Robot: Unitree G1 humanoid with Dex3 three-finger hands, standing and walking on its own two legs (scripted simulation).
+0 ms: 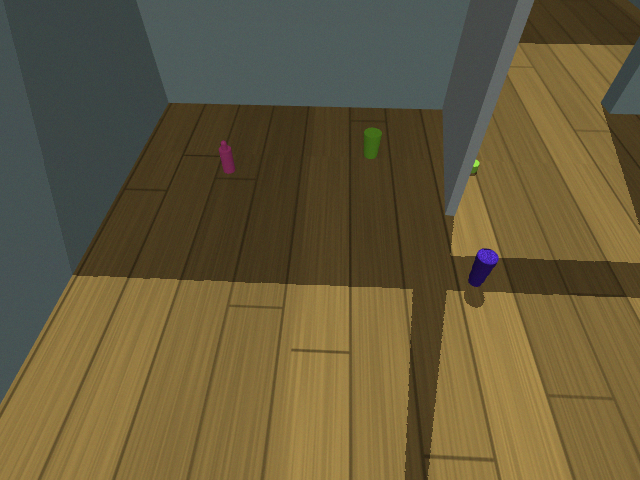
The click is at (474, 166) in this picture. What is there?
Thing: low tin
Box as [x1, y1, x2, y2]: [471, 160, 479, 172]
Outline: 477,160 475,160 471,172 476,171 479,163
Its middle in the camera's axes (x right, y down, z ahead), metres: +0.74 -0.35 +1.93
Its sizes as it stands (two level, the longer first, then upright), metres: 0.068 0.068 0.040
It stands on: the floor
